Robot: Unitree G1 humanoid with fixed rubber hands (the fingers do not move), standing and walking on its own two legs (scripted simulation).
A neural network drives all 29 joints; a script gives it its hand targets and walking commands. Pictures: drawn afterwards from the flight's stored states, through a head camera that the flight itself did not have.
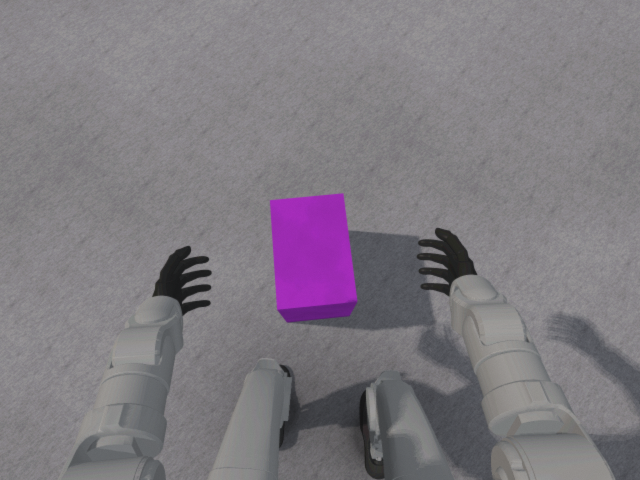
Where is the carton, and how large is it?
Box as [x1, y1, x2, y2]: [270, 193, 356, 322]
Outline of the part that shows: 342,193 270,200 277,309 287,322 349,315 356,302 355,286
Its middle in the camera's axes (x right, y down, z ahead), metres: -0.02 +0.05 +0.99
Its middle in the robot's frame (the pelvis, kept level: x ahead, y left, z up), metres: +0.50 +0.05 -0.55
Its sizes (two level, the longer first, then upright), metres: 0.256 0.173 0.251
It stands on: the floor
